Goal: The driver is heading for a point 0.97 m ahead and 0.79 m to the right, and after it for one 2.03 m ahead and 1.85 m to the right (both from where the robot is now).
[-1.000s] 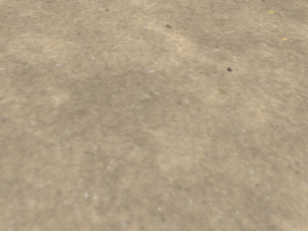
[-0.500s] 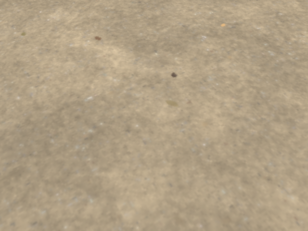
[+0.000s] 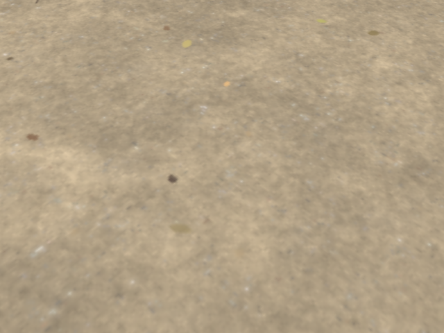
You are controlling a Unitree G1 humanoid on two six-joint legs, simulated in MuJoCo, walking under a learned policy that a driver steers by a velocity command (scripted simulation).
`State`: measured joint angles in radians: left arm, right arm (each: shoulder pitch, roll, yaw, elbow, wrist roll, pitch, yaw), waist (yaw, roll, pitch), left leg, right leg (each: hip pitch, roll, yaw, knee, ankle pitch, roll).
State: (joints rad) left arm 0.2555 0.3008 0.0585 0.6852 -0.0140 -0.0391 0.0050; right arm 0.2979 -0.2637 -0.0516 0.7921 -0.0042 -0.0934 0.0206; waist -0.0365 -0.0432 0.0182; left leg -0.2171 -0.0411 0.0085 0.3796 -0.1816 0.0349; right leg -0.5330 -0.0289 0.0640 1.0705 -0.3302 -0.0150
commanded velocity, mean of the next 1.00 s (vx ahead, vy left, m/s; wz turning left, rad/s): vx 0.50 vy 0.00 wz -0.36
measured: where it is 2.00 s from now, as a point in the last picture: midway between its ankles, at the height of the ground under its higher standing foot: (330, 200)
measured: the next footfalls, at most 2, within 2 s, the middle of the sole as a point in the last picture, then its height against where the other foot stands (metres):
right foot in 0.28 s outside the picture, level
left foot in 0.76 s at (207, 301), level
